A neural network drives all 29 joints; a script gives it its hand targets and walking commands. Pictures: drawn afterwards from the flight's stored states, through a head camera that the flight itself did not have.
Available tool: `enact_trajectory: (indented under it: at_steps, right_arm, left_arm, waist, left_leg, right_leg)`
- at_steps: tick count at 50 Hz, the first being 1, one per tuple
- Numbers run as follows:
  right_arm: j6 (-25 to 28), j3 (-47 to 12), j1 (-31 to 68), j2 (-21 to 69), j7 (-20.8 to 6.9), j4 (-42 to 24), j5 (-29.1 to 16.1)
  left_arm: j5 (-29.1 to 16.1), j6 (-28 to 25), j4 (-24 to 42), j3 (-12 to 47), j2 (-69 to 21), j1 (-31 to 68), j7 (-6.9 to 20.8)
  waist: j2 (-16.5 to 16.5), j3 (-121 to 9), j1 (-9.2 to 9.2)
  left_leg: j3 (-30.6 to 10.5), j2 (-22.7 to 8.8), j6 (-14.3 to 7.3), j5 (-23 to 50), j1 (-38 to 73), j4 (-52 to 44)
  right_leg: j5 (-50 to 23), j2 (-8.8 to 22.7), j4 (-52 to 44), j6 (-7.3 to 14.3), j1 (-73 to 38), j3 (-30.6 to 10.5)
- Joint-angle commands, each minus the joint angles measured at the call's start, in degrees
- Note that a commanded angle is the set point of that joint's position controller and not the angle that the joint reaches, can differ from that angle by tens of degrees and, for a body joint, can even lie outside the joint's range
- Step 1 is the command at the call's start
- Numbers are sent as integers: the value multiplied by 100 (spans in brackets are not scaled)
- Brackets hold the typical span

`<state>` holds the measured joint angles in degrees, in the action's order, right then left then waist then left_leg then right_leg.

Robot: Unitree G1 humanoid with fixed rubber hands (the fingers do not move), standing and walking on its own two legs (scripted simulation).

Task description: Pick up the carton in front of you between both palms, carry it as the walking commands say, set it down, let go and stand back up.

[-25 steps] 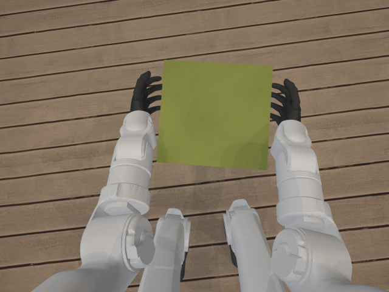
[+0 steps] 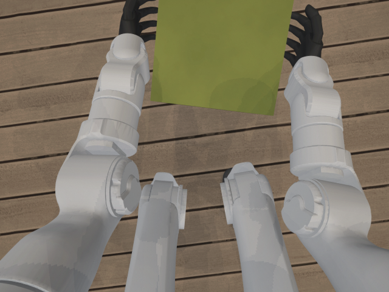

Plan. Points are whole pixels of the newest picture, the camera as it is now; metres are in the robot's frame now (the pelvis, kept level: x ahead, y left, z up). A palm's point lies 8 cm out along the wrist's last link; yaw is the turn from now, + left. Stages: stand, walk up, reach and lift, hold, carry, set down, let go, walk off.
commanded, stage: set down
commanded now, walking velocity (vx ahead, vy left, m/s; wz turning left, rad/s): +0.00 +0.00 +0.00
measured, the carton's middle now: (214, 60) +0.53 -0.06 -0.23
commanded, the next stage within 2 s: none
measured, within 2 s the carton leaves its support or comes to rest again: rests again in 0.30 s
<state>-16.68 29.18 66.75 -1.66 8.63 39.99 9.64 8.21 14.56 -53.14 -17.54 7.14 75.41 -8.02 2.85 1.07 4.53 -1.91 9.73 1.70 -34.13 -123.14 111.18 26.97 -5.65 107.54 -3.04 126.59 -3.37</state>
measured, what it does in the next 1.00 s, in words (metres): lowers itself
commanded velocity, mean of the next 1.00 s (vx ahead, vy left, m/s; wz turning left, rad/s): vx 0.00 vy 0.00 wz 0.00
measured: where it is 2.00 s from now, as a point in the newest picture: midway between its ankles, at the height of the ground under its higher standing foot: (204, 220)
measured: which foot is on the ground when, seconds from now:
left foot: down 0.00-1.00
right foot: down 0.00-1.00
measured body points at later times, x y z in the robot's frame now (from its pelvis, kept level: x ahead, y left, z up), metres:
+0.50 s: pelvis +0.01 +0.00 -0.06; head +0.37 -0.01 +0.21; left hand +0.59 +0.08 -0.22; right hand +0.52 -0.22 -0.22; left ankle +0.09 +0.11 -0.41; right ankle +0.12 -0.12 -0.41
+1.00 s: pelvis +0.01 +0.01 -0.06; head +0.38 +0.00 +0.19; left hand +0.59 +0.08 -0.23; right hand +0.52 -0.22 -0.23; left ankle +0.09 +0.10 -0.41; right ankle +0.12 -0.12 -0.41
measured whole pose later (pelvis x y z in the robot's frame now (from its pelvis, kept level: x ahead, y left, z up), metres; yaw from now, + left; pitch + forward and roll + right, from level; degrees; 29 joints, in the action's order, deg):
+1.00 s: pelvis +0.01 +0.01 -0.06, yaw +0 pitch +41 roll -3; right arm -11.7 34.6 75.6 -7.2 -1.7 48.4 9.2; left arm 7.7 9.6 -63.6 -14.8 13.2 88.0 -2.6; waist 1.5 15.6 6.6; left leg -0.7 9.2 -0.3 -38.6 -128.2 126.4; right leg 32.4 -3.1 121.8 -3.1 130.1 -0.6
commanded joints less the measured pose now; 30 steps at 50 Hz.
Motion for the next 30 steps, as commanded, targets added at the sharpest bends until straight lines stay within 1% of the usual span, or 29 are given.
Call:
enact_trajectory:
  at_steps: [1, 2, 3, 4, 5, 6, 7, 8, 9, 10, 11, 12, 13, 14, 15, 16, 17, 18, 19, 20, 21, 22, 23, 25, 26, 27, 28, 30]
  right_arm:
    - [254, -2785, 4233, 4556, -1583, -207, -826]
    - [283, -2853, 4372, 4523, -1583, -286, -912]
    - [315, -2867, 4408, 4445, -1586, -278, -944]
    - [340, -2932, 4493, 4378, -1579, -327, -1014]
    - [351, -2932, 4490, 4328, -1585, -287, -1045]
    - [350, -2923, 4512, 4272, -1587, -234, -1053]
    - [371, -2909, 4536, 4291, -1596, -253, -1078]
    - [402, -2948, 4649, 4177, -1598, -298, -1147]
    - [426, -2988, 4693, 4158, -1598, -359, -1198]
    - [431, -3046, 4804, 4098, -1597, -414, -1272]
    - [449, -3009, 4900, 4037, -1597, -532, -1324]
    - [442, -2975, 4939, 4026, -1617, -544, -1321]
    - [464, -2944, 4887, 3993, -1632, -484, -1360]
    - [490, -2984, 5009, 3956, -1643, -587, -1422]
    - [486, -2910, 4940, 3890, -1651, -450, -1391]
    - [487, -2854, 4866, 3867, -1672, -394, -1349]
    - [473, -2791, 4717, 3891, -1700, -223, -1296]
    - [493, -2753, 4679, 3922, -1726, -229, -1257]
    - [493, -2698, 4548, 3992, -1748, -110, -1256]
    - [523, -2675, 4580, 3962, -1783, -162, -1243]
    - [512, -2611, 4464, 4014, -1810, -11, -1158]
    - [512, -2536, 4460, 3990, -1837, 15, -1132]
    - [522, -2511, 4529, 3902, -1865, -16, -1123]
    - [493, -2358, 4424, 3852, -1894, 162, -973]
    - [487, -2311, 4426, 3780, -1901, 240, -965]
    - [476, -2264, 4421, 3724, -1907, 257, -921]
    - [468, -2169, 4319, 3675, -1918, 350, -863]
    - [452, -2044, 4251, 3535, -1930, 488, -772]
  left_arm:
    - [-781, -205, 154, 2193, -5132, 3456, 1506]
    - [-823, -230, 191, 2218, -5131, 3522, 1486]
    - [-903, -248, 198, 2306, -5134, 3587, 1471]
    - [-970, -264, 209, 2370, -5073, 3616, 1458]
    - [-1017, -269, 144, 2404, -5005, 3666, 1442]
    - [-1068, -285, 102, 2416, -4952, 3689, 1444]
    - [-1098, -313, 93, 2444, -4909, 3764, 1438]
    - [-1152, -328, 135, 2550, -4919, 3840, 1431]
    - [-1224, -342, 120, 2583, -4847, 3889, 1416]
    - [-1283, -359, 172, 2635, -4774, 3984, 1403]
    - [-1320, -358, 138, 2667, -4791, 3963, 1404]
    - [-1340, -367, 175, 2683, -4810, 4018, 1399]
    - [-1352, -383, 221, 2763, -4829, 4113, 1395]
    - [-1390, -390, 207, 2773, -4853, 4112, 1385]
    - [-1415, -396, 144, 2831, -4886, 4026, 1382]
    - [-1384, -393, 52, 2838, -4833, 3987, 1369]
    - [-1370, -421, 31, 2772, -4874, 3928, 1371]
    - [-1356, -436, -6, 2735, -4938, 3833, 1372]
    - [-1324, -455, -45, 2697, -4886, 3768, 1368]
    - [-1307, -464, -184, 2617, -4971, 3641, 1377]
    - [-1300, -483, -260, 2570, -4998, 3582, 1383]
    - [-1242, -481, -332, 2516, -4921, 3558, 1394]
    - [-1204, -479, -408, 2420, -4915, 3529, 1407]
    - [-1097, -465, -624, 2237, -4757, 3472, 1422]
    - [-1063, -455, -694, 2208, -4698, 3453, 1421]
    - [-1035, -454, -742, 2117, -4541, 3468, 1426]
    - [-993, -441, -828, 2067, -4501, 3459, 1439]
    - [-864, -437, -980, 1910, -4337, 3384, 1453]
  waist:
    - [68, -6774, 363]
    - [119, -6873, 274]
    - [147, -6869, 410]
    - [194, -6828, 371]
    - [176, -6807, 431]
    - [123, -6718, 426]
    - [88, -6640, 470]
    - [282, -6701, 504]
    - [284, -6760, 519]
    - [235, -6812, 497]
    - [341, -6837, 589]
    - [301, -6644, 668]
    - [552, -6631, 670]
    - [614, -6560, 676]
    - [749, -6529, 692]
    - [810, -6313, 703]
    - [757, -6158, 682]
    - [707, -6096, 730]
    - [683, -5944, 669]
    - [702, -5838, 677]
    - [568, -5739, 762]
    - [563, -5497, 702]
    - [585, -5373, 700]
    - [518, -5027, 717]
    - [592, -4830, 654]
    - [469, -4693, 663]
    - [510, -4516, 704]
    - [502, -4268, 667]
  left_leg:
    - [410, 92, -78, 1429, 2491, -840]
    - [414, 90, -86, 1540, 2588, -754]
    - [403, 83, -67, 1607, 2579, -674]
    - [387, 72, -63, 1719, 2594, -592]
    - [385, 63, -62, 1692, 2569, -524]
    - [419, 75, -67, 1652, 2410, -443]
    - [391, 71, -90, 1682, 2392, -367]
    - [378, 52, -60, 1807, 2487, -280]
    - [369, 42, -67, 1904, 2548, -204]
    - [413, 51, -75, 1883, 2478, -103]
    - [369, 31, -93, 1918, 2599, -51]
    - [347, 24, -108, 1917, 2549, -25]
    - [386, 21, -82, 1972, 2608, 28]
    - [386, 21, -88, 2036, 2596, 72]
    - [342, 3, -51, 2160, 2656, 76]
    - [342, -13, -58, 2100, 2622, 108]
    - [348, 10, -54, 2063, 2448, 104]
    - [275, 12, -58, 2158, 2422, 87]
    - [277, 16, -57, 2234, 2300, 128]
    - [229, 6, -80, 2359, 2337, 167]
    - [198, 30, -77, 2278, 2239, 175]
    - [196, 26, -94, 2192, 2065, 179]
    - [187, 30, -113, 2130, 2042, 185]
    - [178, 33, -147, 1832, 1794, 152]
    - [219, 37, -148, 1686, 1705, 145]
    - [186, 19, -181, 1578, 1643, 157]
    - [214, 28, -183, 1415, 1489, 136]
    - [185, 5, -205, 1282, 1462, 133]
  right_leg:
    - [-1859, -149, -266, -56, -4475, 819]
    - [-1908, -140, -165, -53, -4409, 826]
    - [-1987, -131, -78, -42, -4380, 856]
    - [-2097, -113, 13, -39, -4354, 836]
    - [-2119, -95, 78, -34, -4399, 835]
    - [-2097, -74, 130, -37, -4406, 830]
    - [-2129, -78, 210, -44, -4310, 840]
    - [-2227, -73, 300, -16, -4266, 831]
    - [-2312, -54, 402, -29, -4262, 856]
    - [-2349, -35, 420, -24, -4422, 804]
    - [-2368, -39, 485, -2, -4280, 841]
    - [-2331, -19, 491, -3, -4121, 867]
    - [-2414, -30, 559, 38, -4090, 846]
    - [-2468, -32, 570, 45, -4008, 818]
    - [-2556, -18, 657, 68, -3958, 859]
    - [-2458, -1, 658, 81, -3814, 833]
    - [-2471, -9, 663, 102, -3873, 796]
    - [-2531, -15, 738, 101, -3808, 836]
    - [-2625, -27, 766, 103, -3778, 811]
    - [-2676, -22, 834, 98, -3633, 814]
    - [-2610, -28, 835, 92, -3637, 840]
    - [-2538, -12, 856, 95, -3490, 813]
    - [-2434, -10, 844, 92, -3361, 810]
    - [-2153, -5, 816, 98, -3183, 800]
    - [-2028, 8, 779, 107, -3111, 761]
    - [-1893, 21, 800, 86, -2998, 782]
    - [-1784, 16, 735, 107, -3027, 741]
    - [-1590, 18, 753, 103, -2868, 730]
